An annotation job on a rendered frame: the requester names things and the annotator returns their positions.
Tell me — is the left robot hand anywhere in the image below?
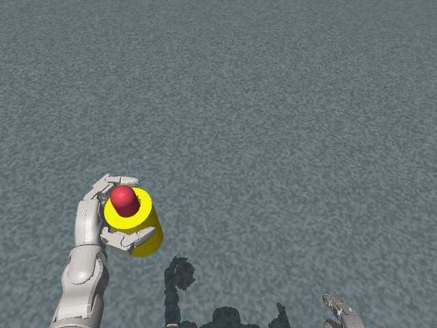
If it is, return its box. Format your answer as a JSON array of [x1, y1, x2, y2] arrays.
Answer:
[[74, 174, 156, 257]]

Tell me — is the right robot hand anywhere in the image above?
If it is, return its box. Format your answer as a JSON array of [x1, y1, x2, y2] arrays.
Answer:
[[322, 294, 365, 328]]

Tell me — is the left robot arm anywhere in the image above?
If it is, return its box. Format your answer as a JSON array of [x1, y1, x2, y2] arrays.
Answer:
[[49, 244, 109, 328]]

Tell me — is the bottle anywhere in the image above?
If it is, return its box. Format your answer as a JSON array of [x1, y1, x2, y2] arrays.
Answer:
[[104, 185, 163, 258]]

